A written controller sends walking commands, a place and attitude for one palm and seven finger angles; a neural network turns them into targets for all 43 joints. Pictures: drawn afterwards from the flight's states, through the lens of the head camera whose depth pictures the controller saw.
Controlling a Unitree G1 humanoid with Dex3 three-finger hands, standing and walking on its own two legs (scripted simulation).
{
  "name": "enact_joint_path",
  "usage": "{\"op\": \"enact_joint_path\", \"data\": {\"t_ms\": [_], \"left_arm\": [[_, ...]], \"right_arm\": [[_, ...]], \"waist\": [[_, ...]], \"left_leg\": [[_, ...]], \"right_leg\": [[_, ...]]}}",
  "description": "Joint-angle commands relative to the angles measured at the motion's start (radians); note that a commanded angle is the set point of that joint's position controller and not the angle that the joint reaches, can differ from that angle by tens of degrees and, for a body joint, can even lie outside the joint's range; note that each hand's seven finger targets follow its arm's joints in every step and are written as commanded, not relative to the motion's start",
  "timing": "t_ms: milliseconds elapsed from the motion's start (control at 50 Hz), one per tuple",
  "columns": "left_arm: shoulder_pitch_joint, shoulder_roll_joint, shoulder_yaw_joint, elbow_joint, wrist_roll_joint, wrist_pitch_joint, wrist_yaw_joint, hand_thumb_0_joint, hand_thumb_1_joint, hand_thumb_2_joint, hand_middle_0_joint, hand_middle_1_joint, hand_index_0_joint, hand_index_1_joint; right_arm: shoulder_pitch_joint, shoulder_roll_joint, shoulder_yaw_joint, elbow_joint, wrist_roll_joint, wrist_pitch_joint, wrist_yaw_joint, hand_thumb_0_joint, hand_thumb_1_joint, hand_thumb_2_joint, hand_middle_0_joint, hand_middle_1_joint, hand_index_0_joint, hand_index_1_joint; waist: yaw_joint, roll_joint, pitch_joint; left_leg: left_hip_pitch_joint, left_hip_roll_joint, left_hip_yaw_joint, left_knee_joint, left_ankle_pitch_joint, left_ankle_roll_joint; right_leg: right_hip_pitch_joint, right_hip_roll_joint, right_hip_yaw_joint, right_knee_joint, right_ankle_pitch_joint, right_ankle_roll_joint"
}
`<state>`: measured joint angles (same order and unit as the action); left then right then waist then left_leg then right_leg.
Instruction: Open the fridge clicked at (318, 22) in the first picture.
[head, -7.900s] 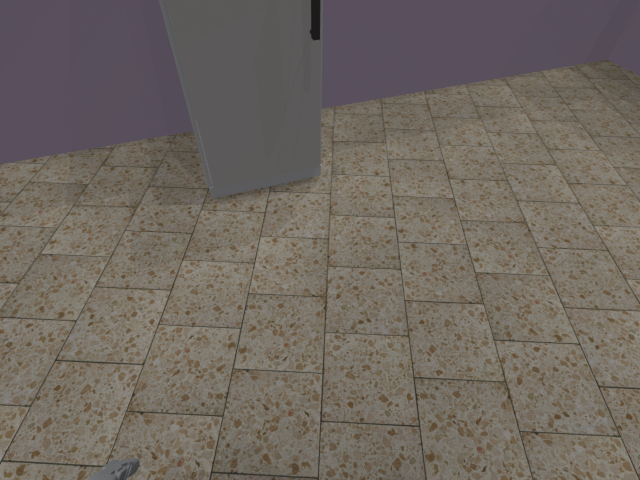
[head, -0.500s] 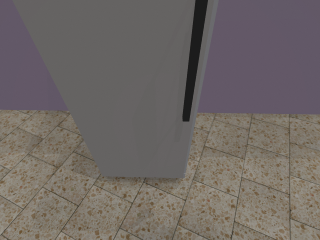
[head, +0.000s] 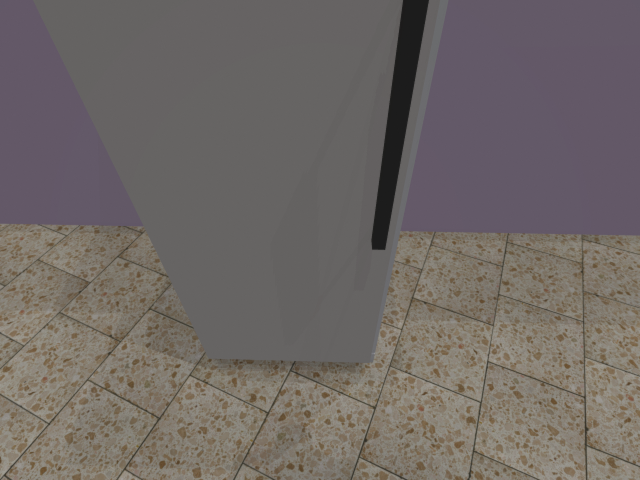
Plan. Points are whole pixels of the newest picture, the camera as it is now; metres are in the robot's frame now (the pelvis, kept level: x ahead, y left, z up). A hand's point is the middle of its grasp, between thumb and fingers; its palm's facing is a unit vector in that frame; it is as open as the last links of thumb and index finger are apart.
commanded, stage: shuffle to correct the standing spot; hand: right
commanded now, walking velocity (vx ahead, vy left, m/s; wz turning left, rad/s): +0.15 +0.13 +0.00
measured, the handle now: (392, 137) +0.56 -0.07 +0.15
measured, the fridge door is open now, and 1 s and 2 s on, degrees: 0 0 0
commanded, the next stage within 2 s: come to a stop and stand still in 0.28 s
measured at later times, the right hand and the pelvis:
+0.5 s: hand out of the picture -0.03 -0.11 -0.19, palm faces +0.07 +0.99 -0.09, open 7.4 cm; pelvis +0.08 +0.03 -0.02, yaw +0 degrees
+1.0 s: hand out of the picture +0.11 -0.09 -0.16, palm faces +0.07 +0.97 -0.25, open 7.3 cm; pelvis +0.07 +0.09 +0.00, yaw -2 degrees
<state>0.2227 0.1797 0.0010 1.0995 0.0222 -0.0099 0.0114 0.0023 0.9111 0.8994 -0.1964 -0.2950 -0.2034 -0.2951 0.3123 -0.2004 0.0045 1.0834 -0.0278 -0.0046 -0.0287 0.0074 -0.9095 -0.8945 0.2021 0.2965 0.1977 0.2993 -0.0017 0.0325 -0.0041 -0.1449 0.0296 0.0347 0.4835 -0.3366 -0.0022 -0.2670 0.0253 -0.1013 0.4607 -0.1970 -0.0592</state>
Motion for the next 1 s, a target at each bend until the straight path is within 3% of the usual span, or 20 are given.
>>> {"op": "enact_joint_path", "data": {"t_ms": [0, 60, 120, 160, 200, 240, 320, 380, 400, 420, 440, 460, 520, 700, 760, 780, 800, 820, 860, 980], "left_arm": [[0.059, 0.15, 0.038, -0.038, -0.002, -0.007, 0.009, 0.0, 0.9, 0.9, -0.2, -0.3, -0.2, -0.3], [0.07, 0.146, 0.046, -0.047, -0.001, -0.011, 0.013, 0.0, 0.9, 0.9, -0.2, -0.3, -0.2, -0.3], [0.063, 0.108, 0.043, -0.056, -0.002, -0.017, 0.013, 0.0, 0.9, 0.9, -0.2, -0.3, -0.2, -0.3], [0.045, 0.058, 0.032, -0.067, -0.004, -0.022, 0.01, 0.0, 0.9, 0.9, -0.2, -0.3, -0.2, -0.3], [-0.03, 0.031, 0.026, -0.101, 0.002, -0.026, 0.004, 0.0, 0.9, 0.9, -0.2, -0.3, -0.2, -0.3], [-0.045, 0.021, 0.03, -0.104, 0.0, -0.03, 0.004, 0.0, 0.9, 0.9, -0.2, -0.3, -0.2, -0.3], [-0.054, -0.018, 0.024, -0.113, -0.009, -0.031, -0.002, 0.0, 0.9, 0.9, -0.2, -0.3, -0.2, -0.3], [0.159, -0.008, 0.027, -0.032, -0.006, -0.039, 0.015, 0.0, 0.9, 0.9, -0.2, -0.3, -0.2, -0.3], [0.253, 0.051, 0.036, -0.004, -0.003, -0.041, 0.03, 0.0, 0.9, 0.9, -0.2, -0.3, -0.2, -0.3], [0.323, 0.137, 0.048, 0.0, 0.001, -0.045, 0.041, 0.0, 0.9, 0.9, -0.2, -0.3, -0.2, -0.3], [0.315, 0.153, 0.041, -0.005, -0.015, -0.032, 0.047, 0.0, 0.9, 0.9, -0.2, -0.3, -0.2, -0.3], [0.233, 0.124, 0.034, -0.014, -0.016, -0.03, 0.045, 0.0, 0.9, 0.9, -0.2, -0.3, -0.2, -0.3], [0.06, 0.065, 0.018, -0.057, -0.012, -0.037, 0.047, 0.0, 0.9, 0.9, -0.2, -0.3, -0.2, -0.3], [0.024, 0.117, 0.07, -0.113, 0.007, -0.001, 0.025, 0.0, 0.9, 0.9, -0.2, -0.3, -0.2, -0.3], [0.0, 0.116, 0.074, -0.128, 0.005, 0.013, 0.013, 0.0, 0.9, 0.9, -0.2, -0.3, -0.2, -0.3], [0.012, 0.081, 0.068, -0.127, 0.0, 0.015, 0.007, 0.0, 0.9, 0.9, -0.2, -0.3, -0.2, -0.3], [0.034, 0.017, 0.059, -0.14, -0.01, 0.023, 0.001, 0.0, 0.9, 0.9, -0.2, -0.3, -0.2, -0.3], [0.031, 0.013, 0.058, -0.166, -0.009, 0.037, -0.003, 0.0, 0.9, 0.9, -0.2, -0.3, -0.2, -0.3], [0.005, 0.036, 0.063, -0.162, 0.001, 0.051, -0.014, 0.0, 0.9, 0.9, -0.2, -0.3, -0.2, -0.3], [0.037, 0.062, 0.061, -0.13, -0.001, 0.04, -0.022, 0.0, 0.9, 0.9, -0.2, -0.3, -0.2, -0.3]], "right_arm": [[0.106, -0.053, -0.018, -0.021, -0.006, 0.002, 0.01, 0.0, -0.9, -0.9, 0.2, 0.3, 0.2, 0.3], [0.135, -0.041, -0.023, -0.02, -0.005, -0.001, 0.016, 0.0, -0.9, -0.9, 0.2, 0.3, 0.2, 0.3], [0.172, -0.047, -0.032, -0.012, -0.002, -0.011, 0.017, 0.0, -0.9, -0.9, 0.2, 0.3, 0.2, 0.3], [0.203, -0.073, -0.042, -0.002, 0.001, -0.015, 0.01, 0.0, -0.9, -0.9, 0.2, 0.3, 0.2, 0.3], [0.261, -0.084, -0.051, 0.007, -0.003, -0.026, -0.001, 0.0, -0.9, -0.9, 0.2, 0.3, 0.2, 0.3], [0.281, -0.064, -0.047, 0.019, -0.009, -0.035, -0.008, 0.0, -0.9, -0.9, 0.2, 0.3, 0.2, 0.3], [0.264, -0.062, -0.046, 0.026, -0.012, -0.039, -0.015, 0.0, -0.9, -0.9, 0.2, 0.3, 0.2, 0.3], [0.194, -0.051, -0.042, 0.018, 0.004, -0.033, -0.007, 0.0, -0.9, -0.9, 0.2, 0.3, 0.2, 0.3], [0.203, -0.037, -0.041, 0.009, 0.012, -0.031, -0.005, 0.0, -0.9, -0.9, 0.2, 0.3, 0.2, 0.3], [0.226, 0.014, -0.034, -0.007, 0.026, -0.032, -0.007, 0.0, -0.9, -0.9, 0.2, 0.3, 0.2, 0.3], [0.226, 0.002, -0.031, -0.018, 0.025, -0.029, -0.015, 0.0, -0.9, -0.9, 0.2, 0.3, 0.2, 0.3], [0.18, -0.01, -0.039, -0.01, 0.013, -0.017, -0.024, 0.0, -0.9, -0.9, 0.2, 0.3, 0.2, 0.3], [0.159, 0.045, -0.037, -0.004, -0.001, 0.015, -0.013, 0.0, -0.9, -0.9, 0.2, 0.3, 0.2, 0.3], [0.062, 0.035, -0.053, -0.088, -0.003, 0.037, -0.008, 0.0, -0.9, -0.9, 0.2, 0.3, 0.2, 0.3], [0.102, 0.017, -0.059, -0.087, -0.001, 0.02, -0.008, 0.0, -0.9, -0.9, 0.2, 0.3, 0.2, 0.3], [0.118, -0.021, -0.06, -0.087, -0.008, 0.006, -0.01, 0.0, -0.9, -0.9, 0.2, 0.3, 0.2, 0.3], [0.094, -0.096, -0.066, -0.102, -0.015, -0.01, -0.015, 0.0, -0.9, -0.9, 0.2, 0.3, 0.2, 0.3], [0.052, -0.166, -0.075, -0.137, -0.01, -0.006, -0.012, 0.0, -0.9, -0.9, 0.2, 0.3, 0.2, 0.3], [-0.013, -0.162, -0.076, -0.161, -0.009, -0.002, -0.007, 0.0, -0.9, -0.9, 0.2, 0.3, 0.2, 0.3], [0.012, -0.141, -0.083, -0.159, -0.002, -0.018, -0.012, 0.0, -0.9, -0.9, 0.2, 0.3, 0.2, 0.3]], "waist": [[-0.001, -0.097, 0.094], [-0.007, -0.092, 0.08], [-0.019, -0.014, 0.074], [-0.028, 0.129, 0.081], [-0.058, 0.206, 0.123], [-0.051, 0.103, 0.126], [-0.031, 0.065, 0.107], [0.075, 0.042, 0.013], [0.101, -0.035, -0.068], [0.103, -0.278, -0.15], [0.077, -0.266, -0.175], [0.055, -0.174, -0.08], [-0.018, -0.153, 0.106], [-0.008, -0.195, 0.009], [-0.044, -0.17, -0.008], [-0.053, -0.064, -0.012], [-0.034, 0.174, -0.004], [-0.035, 0.274, 0.027], [-0.025, 0.173, 0.056], [-0.039, 0.138, 0.002]], "left_leg": [[-0.15, 0.013, 0.008, 0.006, -0.083, 0.04], [-0.135, 0.015, 0.004, -0.001, -0.062, 0.046], [-0.068, 0.054, -0.067, -0.091, -0.067, 0.069], [0.011, 0.142, -0.196, -0.192, -0.077, 0.117], [0.1, 0.249, -0.299, -0.229, 0.243, 0.189], [0.16, 0.261, -0.251, -0.179, 0.545, 0.237], [0.135, 0.206, -0.149, -0.128, 0.693, 0.21], [-0.012, 0.103, -0.043, 0.076, 0.732, 0.134], [-0.139, 0.071, -0.031, 0.234, 0.627, 0.083], [-0.301, -0.025, 0.038, 0.483, 0.079, 0.018], [-0.31, -0.029, -0.04, 0.628, -0.262, 0.017], [-0.277, 0.007, -0.08, 0.649, -0.24, 0.02], [-0.217, 0.058, -0.044, 0.526, -0.131, -0.016], [-0.192, 0.025, 0.043, 0.324, -0.037, -0.03], [-0.054, 0.022, 0.054, 0.108, 0.091, -0.03], [-0.009, 0.048, 0.013, -0.01, 0.157, -0.027], [-0.064, 0.229, -0.211, -0.148, 0.17, 0.017], [-0.151, 0.363, -0.351, -0.239, 0.14, 0.1], [-0.23, 0.331, -0.329, -0.289, -0.08, 0.137], [-0.016, 0.292, -0.202, -0.197, 0.254, 0.139]], "right_leg": [[-0.011, -0.236, 0.309, -0.243, -0.392, -0.047], [-0.025, -0.24, 0.3, -0.213, -0.36, -0.057], [-0.083, -0.179, 0.191, -0.084, -0.254, -0.025], [-0.181, -0.083, 0.047, 0.117, -0.164, 0.011], [-0.353, -0.05, -0.009, 0.347, -0.279, 0.029], [-0.416, -0.071, 0.011, 0.482, -0.304, 0.026], [-0.312, -0.076, -0.029, 0.34, -0.254, 0.026], [0.084, -0.029, -0.075, 0.069, 0.015, 0.015], [0.309, -0.13, 0.039, 0.039, 0.254, -0.021], [0.425, -0.415, 0.37, 0.0, 0.659, -0.151], [0.383, -0.525, 0.451, -0.055, 0.9, -0.244], [0.226, -0.492, 0.341, -0.081, 0.832, -0.234], [-0.05, -0.375, 0.181, -0.158, 0.619, -0.15], [-0.004, -0.315, 0.103, -0.115, 0.374, -0.121], [-0.087, -0.267, 0.09, -0.041, 0.098, -0.063], [-0.112, -0.205, 0.058, 0.042, -0.024, -0.012], [-0.154, -0.095, -0.01, 0.195, -0.249, 0.054], [-0.188, -0.051, 0.021, 0.329, -0.363, 0.067], [-0.206, -0.061, 0.083, 0.499, -0.281, 0.063], [-0.273, -0.058, 0.065, 0.536, -0.166, 0.107]]}}
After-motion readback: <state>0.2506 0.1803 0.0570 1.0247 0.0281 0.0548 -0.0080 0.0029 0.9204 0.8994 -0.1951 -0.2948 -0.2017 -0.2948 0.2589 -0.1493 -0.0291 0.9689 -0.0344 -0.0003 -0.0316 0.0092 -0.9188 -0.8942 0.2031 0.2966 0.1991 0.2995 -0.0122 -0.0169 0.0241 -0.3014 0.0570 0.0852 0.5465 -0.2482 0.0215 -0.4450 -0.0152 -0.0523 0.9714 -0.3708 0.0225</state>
